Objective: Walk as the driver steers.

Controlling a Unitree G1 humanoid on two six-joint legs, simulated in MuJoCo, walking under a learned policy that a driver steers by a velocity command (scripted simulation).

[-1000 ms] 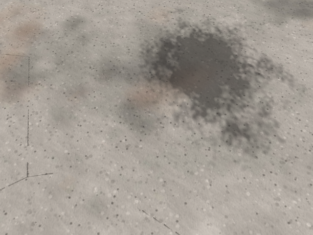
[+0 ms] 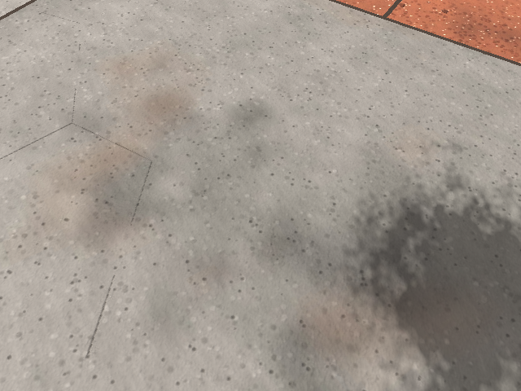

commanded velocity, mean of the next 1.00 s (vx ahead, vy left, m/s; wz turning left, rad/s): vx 0.50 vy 0.00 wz -0.50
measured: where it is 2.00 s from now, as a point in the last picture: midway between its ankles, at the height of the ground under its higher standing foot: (403, 237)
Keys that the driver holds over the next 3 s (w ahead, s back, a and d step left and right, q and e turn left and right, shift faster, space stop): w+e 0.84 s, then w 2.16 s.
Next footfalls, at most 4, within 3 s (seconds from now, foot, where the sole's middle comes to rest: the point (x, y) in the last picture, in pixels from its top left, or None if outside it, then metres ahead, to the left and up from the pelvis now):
0.36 right None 0.34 -0.17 -0.78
0.84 left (290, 317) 0.67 -0.07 -0.78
1.36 right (417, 296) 0.75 -0.43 -0.78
1.88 left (387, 193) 1.13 -0.41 -0.78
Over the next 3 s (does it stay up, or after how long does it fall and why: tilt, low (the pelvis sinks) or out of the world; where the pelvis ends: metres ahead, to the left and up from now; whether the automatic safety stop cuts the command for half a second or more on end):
stays up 1.44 -0.74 -0.02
